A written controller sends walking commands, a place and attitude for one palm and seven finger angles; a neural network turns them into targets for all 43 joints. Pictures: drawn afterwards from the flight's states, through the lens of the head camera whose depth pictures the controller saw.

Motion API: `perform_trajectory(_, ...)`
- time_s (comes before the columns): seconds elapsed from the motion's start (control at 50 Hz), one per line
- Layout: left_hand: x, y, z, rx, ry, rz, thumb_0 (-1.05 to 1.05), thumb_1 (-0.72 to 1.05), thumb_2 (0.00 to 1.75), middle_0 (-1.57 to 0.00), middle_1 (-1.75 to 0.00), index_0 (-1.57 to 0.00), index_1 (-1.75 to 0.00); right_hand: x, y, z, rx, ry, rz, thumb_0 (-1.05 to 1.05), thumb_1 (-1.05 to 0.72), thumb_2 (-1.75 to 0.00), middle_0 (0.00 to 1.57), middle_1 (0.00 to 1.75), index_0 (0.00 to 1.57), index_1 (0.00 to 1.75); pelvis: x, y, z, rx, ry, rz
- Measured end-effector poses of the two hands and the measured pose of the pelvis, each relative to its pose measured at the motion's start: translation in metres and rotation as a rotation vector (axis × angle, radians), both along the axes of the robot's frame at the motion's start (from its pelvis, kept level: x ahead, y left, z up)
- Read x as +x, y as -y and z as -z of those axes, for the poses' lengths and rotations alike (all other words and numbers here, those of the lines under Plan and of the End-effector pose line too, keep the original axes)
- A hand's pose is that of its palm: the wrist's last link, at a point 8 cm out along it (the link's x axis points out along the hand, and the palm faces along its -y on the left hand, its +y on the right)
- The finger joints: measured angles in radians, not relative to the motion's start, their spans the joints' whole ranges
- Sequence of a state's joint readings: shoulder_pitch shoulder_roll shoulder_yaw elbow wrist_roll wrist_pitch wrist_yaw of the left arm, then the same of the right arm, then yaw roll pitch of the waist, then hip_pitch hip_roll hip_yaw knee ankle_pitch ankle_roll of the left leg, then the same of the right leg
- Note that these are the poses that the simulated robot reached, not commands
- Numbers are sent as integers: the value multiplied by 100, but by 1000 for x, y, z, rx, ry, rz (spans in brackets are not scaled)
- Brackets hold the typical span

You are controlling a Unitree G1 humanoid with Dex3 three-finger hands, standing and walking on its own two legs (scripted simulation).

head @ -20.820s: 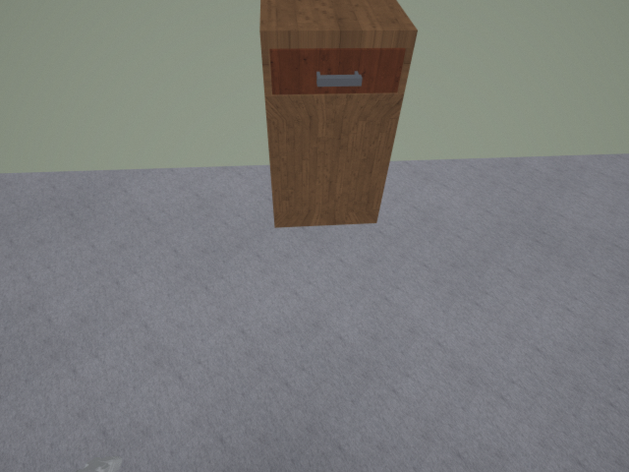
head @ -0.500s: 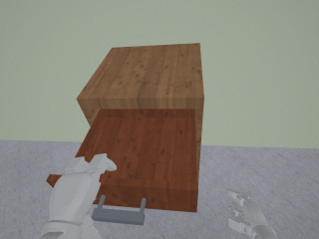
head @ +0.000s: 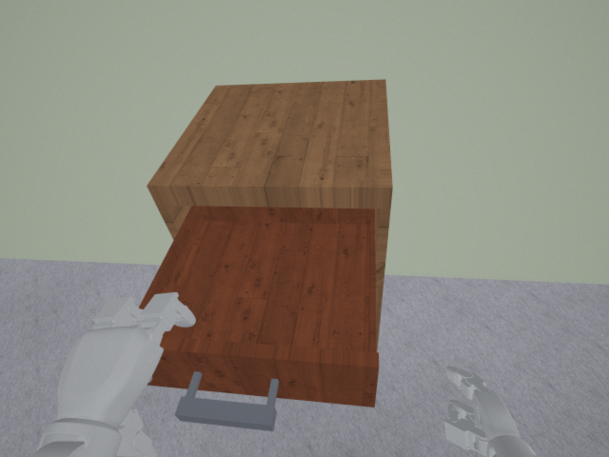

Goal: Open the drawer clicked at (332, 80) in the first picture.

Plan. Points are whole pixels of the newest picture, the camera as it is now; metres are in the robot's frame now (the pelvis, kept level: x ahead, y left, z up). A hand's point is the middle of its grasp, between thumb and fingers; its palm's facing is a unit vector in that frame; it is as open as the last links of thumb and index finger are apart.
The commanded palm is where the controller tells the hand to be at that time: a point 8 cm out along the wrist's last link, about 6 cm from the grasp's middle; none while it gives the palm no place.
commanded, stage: draw the hand back to the body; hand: left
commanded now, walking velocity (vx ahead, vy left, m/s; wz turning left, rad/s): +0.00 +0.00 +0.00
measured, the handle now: (230, 397) +0.21 +0.16 -0.06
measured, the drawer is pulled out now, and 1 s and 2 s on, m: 0.30 0.30 0.30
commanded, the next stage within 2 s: step back with the hand held close in 1.16 s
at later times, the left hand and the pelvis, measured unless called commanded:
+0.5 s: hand (120, 333) +0.19 +0.22 +0.16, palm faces +0.33 -0.88 -0.34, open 12.6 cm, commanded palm +0.13 +0.26 +0.18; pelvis +0.02 +0.01 +0.01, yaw +3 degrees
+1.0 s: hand (78, 332) +0.18 +0.25 +0.17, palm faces +0.44 -0.80 -0.40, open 8.3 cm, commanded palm +0.13 +0.29 +0.19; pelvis +0.02 +0.00 +0.01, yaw +4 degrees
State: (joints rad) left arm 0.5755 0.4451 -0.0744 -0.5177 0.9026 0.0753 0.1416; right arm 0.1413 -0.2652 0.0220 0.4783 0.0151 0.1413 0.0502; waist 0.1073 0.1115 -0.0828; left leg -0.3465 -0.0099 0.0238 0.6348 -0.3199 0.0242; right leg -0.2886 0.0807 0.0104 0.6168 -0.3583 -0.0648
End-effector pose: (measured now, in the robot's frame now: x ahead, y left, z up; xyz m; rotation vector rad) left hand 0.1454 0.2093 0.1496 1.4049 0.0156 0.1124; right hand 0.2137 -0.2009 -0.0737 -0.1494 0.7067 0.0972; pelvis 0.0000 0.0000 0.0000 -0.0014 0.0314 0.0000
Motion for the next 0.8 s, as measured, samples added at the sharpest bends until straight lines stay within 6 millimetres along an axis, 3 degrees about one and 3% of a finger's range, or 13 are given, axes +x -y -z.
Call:
perform_trajectory(0.18, -1, -19, -10, 25, 21, -22, 0, -49, 30, -32, -120, -32, -120, 8, -6, -4, -12, 6, 1, 1, -90, -90, 20, 30, 19, 30, 4, -6, -1, -5, -5, -5)
perform_trajectory(0.26, 0, -27, -5, -674, 113, -73, 0, -47, 31, -31, -119, -32, -118, 6, -12, -12, -15, 86, 44, 1, -91, -90, 20, 30, 19, 30, 5, -8, -3, 0, 44, -30)
perform_trajectory(0.3, 0, -28, -5, -865, 169, -79, 0, -44, 32, -31, -117, -32, -117, 2, -15, -17, -30, 113, 57, 1, -91, -90, 20, 30, 19, 30, 9, -7, -5, 2, 57, -40)
perform_trajectory(0.36, 0, -31, -12, -985, 249, -60, 0, -38, 34, -31, -113, -31, -113, -3, -19, -19, -48, 126, 54, 1, -90, -90, 20, 30, 19, 30, 13, -7, -7, 0, 66, -52)
perform_trajectory(0.54, 6, -53, -25, -985, 304, -69, 0, -12, 46, -28, -96, -29, -96, -8, -18, -11, -62, 72, 53, 1, -90, -90, 20, 30, 20, 30, 19, -9, -11, -1, 64, -58)
perform_trajectory(0.8, -2, -73, -36, -916, 332, -140, 0, 32, 65, -25, -67, -26, -67, 7, -6, -15, -75, 78, 80, 1, -90, -90, 20, 30, 20, 30, 21, -8, -13, 0, 61, -63)
